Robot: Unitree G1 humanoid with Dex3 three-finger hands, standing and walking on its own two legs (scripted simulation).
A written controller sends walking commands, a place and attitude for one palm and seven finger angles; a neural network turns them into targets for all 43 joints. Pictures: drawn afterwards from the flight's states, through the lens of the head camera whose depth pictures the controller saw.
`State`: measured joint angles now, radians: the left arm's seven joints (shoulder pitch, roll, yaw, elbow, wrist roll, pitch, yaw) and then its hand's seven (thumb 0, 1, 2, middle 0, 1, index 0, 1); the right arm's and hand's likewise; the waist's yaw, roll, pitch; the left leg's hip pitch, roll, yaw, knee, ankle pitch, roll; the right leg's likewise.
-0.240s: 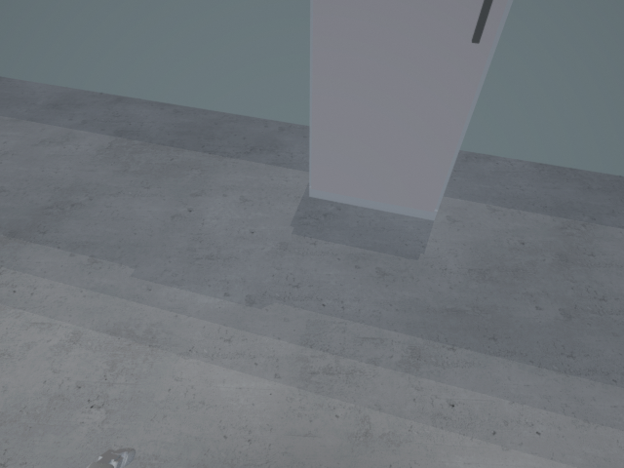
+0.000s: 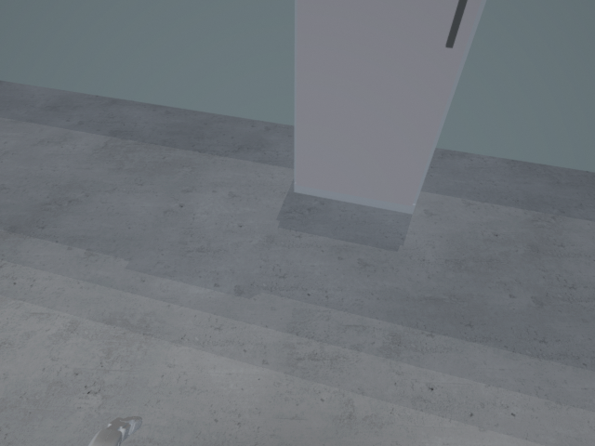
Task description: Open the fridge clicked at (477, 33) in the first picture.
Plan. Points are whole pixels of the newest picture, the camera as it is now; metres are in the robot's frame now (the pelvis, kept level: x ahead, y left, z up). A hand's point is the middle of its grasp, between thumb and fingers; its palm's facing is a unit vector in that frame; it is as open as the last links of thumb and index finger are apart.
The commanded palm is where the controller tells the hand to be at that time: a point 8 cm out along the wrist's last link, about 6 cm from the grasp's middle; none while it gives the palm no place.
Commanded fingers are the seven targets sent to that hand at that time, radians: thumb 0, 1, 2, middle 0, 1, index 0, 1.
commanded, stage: stand and wait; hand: right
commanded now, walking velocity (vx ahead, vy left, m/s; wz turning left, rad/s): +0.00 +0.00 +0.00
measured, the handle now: out of the picture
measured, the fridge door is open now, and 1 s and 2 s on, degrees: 0 0 0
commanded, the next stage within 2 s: look at it before walking up in 0.58 s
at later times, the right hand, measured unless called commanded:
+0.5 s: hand out of the picture +0.06 -0.24 -0.15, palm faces -0.03 +0.94 -0.33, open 7.4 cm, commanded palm none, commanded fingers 0.00 -0.90 -0.90 0.20 0.30 0.20 0.30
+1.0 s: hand out of the picture +0.06 -0.24 -0.15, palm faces -0.03 +0.95 -0.32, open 7.4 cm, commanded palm none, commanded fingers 0.00 -0.90 -0.90 0.20 0.30 0.20 0.30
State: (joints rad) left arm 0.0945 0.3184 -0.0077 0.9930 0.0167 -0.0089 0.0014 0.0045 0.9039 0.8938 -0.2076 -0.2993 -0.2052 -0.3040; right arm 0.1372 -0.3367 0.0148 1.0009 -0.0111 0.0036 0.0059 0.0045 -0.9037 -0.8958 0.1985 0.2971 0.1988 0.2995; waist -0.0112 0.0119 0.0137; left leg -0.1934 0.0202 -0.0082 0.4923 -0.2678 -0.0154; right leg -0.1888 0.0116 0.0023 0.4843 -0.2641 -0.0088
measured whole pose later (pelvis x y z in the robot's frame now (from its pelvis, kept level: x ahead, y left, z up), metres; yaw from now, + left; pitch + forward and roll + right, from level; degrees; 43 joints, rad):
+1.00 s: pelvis -0.01 +0.01 +0.01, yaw +0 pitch -2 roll +0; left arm 0.11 0.33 0.00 1.11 0.01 -0.01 0.00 0.00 0.90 0.89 -0.21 -0.30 -0.20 -0.30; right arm 0.14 -0.35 0.01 1.09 -0.01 0.00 0.01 0.00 -0.90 -0.90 0.20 0.30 0.20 0.30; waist 0.00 0.02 0.04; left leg -0.16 0.01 -0.01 0.40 -0.20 0.00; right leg -0.15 0.00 0.00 0.39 -0.20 0.01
